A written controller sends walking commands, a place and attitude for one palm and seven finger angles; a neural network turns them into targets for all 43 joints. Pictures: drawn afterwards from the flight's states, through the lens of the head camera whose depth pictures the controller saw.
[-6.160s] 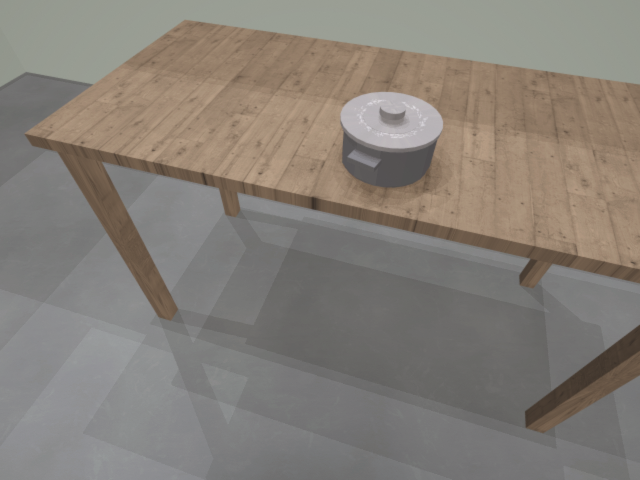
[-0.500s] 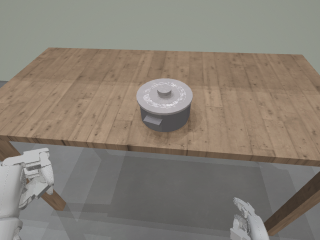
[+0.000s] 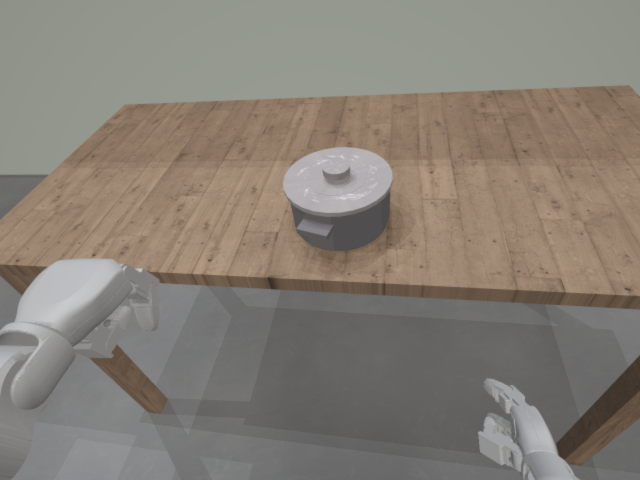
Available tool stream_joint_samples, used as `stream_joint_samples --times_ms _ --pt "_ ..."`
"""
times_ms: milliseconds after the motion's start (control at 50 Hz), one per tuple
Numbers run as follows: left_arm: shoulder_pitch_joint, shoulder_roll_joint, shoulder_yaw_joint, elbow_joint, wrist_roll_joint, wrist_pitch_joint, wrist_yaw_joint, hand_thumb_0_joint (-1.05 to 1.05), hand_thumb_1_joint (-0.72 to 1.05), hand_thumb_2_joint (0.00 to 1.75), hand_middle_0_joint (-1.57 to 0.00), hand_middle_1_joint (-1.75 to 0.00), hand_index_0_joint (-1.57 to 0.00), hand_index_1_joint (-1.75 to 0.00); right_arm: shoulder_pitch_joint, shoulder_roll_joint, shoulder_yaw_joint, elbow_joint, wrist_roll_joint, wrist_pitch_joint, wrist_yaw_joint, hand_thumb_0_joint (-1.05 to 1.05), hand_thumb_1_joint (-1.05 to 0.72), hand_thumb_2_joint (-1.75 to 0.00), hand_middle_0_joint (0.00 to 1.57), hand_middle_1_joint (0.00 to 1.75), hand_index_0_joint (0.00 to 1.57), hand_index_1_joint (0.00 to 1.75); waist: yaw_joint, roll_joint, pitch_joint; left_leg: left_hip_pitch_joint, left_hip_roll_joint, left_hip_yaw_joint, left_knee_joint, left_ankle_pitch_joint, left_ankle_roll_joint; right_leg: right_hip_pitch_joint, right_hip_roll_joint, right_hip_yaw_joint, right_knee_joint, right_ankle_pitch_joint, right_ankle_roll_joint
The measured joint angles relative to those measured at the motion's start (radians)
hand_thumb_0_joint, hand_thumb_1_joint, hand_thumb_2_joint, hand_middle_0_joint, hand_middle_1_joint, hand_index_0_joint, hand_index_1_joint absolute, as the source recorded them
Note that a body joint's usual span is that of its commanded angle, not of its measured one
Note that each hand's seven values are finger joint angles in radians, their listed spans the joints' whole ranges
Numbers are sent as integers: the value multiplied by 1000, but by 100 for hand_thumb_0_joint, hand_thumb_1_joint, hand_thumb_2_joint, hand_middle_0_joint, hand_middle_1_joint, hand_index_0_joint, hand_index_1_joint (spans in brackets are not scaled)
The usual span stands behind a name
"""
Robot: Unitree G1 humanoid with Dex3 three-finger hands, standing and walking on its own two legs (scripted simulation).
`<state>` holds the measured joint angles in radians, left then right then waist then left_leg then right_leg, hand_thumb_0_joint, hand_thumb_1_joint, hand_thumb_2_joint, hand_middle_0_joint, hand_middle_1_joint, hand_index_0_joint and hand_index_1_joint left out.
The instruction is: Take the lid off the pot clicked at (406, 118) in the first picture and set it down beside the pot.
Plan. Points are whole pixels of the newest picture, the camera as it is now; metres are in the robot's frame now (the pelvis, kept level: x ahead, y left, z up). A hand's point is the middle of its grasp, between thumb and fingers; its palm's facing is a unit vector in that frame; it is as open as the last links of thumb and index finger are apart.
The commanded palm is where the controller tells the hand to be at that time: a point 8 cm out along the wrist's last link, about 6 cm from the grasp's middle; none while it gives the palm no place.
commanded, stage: reach forward and open the fingers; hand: left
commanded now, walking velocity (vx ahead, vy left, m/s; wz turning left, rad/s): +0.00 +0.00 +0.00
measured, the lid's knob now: (336, 169) +0.55 +0.05 +0.11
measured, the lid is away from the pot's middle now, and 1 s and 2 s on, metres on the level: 0.00 0.00 0.00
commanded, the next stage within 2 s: move the open hand above the knob in 0.60 s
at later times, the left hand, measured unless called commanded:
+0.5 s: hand (113, 281) +0.27 +0.26 +0.17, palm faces -0.05 -0.05 -1.00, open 9.7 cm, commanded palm +0.24 +0.26 +0.24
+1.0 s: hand (152, 212) +0.34 +0.23 +0.20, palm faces +0.03 -0.02 -1.00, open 10.1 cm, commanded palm +0.31 +0.22 +0.25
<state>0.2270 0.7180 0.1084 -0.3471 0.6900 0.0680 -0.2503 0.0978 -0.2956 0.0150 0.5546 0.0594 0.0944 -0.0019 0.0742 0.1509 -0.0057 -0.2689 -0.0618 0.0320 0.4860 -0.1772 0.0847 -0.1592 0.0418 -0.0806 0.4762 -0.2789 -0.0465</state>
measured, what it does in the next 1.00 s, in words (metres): stands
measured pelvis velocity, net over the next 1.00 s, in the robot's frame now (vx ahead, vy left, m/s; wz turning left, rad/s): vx -0.02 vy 0.03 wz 0.00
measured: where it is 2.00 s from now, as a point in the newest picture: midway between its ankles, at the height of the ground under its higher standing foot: outside the picture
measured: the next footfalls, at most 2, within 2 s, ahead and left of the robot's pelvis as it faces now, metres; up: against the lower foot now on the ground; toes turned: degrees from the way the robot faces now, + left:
none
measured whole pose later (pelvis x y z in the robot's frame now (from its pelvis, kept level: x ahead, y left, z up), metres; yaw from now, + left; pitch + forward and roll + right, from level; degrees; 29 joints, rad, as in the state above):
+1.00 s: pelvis -0.02 +0.03 +0.00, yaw +0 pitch -2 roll -1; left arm -0.52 0.61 -0.13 0.06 0.81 0.16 -0.33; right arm 0.10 -0.28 0.04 0.61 0.06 0.08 0.05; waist 0.07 0.12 0.02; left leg -0.29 -0.11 0.05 0.44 -0.12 0.12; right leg -0.23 -0.01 -0.06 0.53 -0.27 -0.02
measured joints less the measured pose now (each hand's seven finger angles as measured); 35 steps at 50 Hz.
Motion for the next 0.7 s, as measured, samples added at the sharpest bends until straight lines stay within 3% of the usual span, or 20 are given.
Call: stream_joint_samples --times_ms 120,220,320,400,500,600,700 --pt "-129 38 14 87 3 -19 -57 0 15 137 -108 -70 -108 -70 -11 4 5 4 1 -1 13 1 -90 -90 20 30 20 30 -7 -7 30 7 1 -3 -23 27 -1 4 1 -3 -17 24 -2" --pt "-175 -10 -12 87 -7 -12 -84 0 0 146 -102 -52 -101 -52 9 -4 -5 -3 1 -13 25 1 -90 -90 20 30 20 30 -8 1 39 8 -3 0 -36 43 6 1 -4 -1 -22 36 6" --pt "-261 25 -56 135 36 -58 -82 0 -15 152 -96 -35 -96 -35 16 4 3 28 -1 -15 16 1 -90 -90 20 30 20 30 -5 -11 44 11 -8 5 -37 48 12 -1 -9 2 -9 35 9" --pt "-351 10 -40 205 25 -20 -70 0 -25 156 -92 -22 -91 -22 28 7 2 28 4 -14 28 1 -90 -90 20 30 20 30 -7 -13 45 12 -14 7 -44 56 15 -7 -16 4 -2 36 13" --pt "-334 -48 -66 178 33 17 -84 0 -32 158 -89 -14 -88 -14 36 5 3 15 5 -12 44 1 -90 -90 20 30 20 30 -14 -4 33 17 -22 22 -55 60 25 -14 -25 18 6 34 24" --pt "-437 -3 -130 233 75 -18 -86 0 -35 159 -88 -10 -87 -10 22 10 16 41 -3 -21 27 1 -90 -90 20 30 20 30 -7 -18 41 13 -29 22 -46 57 30 -21 -33 17 26 24 27" --pt "-523 -19 -84 293 60 39 -88 0 -36 160 -87 -9 -87 -9 23 11 8 32 2 -17 42 1 -90 -90 20 30 20 30 -4 -16 34 6 -35 23 -56 64 32 -33 -38 19 27 27 31"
